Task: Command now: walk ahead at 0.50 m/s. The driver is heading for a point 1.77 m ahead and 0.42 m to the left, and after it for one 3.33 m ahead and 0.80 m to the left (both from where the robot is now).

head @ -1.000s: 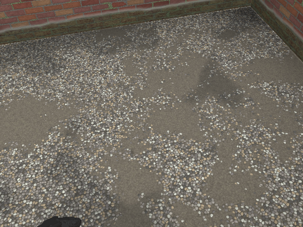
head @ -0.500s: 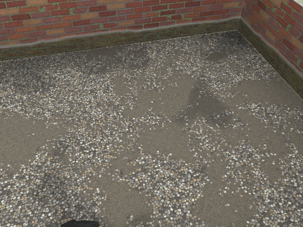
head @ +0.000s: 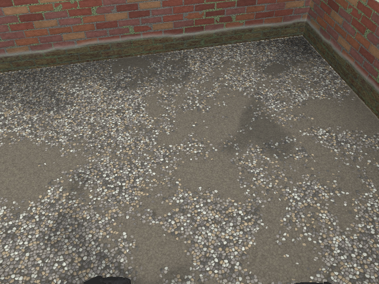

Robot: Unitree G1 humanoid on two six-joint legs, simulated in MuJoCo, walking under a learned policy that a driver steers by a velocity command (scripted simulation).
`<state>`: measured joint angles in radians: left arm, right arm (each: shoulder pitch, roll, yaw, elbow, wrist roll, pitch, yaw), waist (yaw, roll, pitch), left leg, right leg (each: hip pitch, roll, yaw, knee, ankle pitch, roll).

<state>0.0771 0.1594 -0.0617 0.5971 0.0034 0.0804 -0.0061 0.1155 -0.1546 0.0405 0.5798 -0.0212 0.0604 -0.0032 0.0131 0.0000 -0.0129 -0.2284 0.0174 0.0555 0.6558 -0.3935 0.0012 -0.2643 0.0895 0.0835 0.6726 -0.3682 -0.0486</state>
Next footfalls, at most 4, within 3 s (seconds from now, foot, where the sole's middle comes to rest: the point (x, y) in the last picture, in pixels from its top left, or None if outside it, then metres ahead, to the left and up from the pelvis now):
none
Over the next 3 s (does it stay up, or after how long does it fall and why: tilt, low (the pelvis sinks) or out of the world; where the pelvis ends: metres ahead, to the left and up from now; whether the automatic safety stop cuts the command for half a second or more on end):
stays up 0.01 0.02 0.02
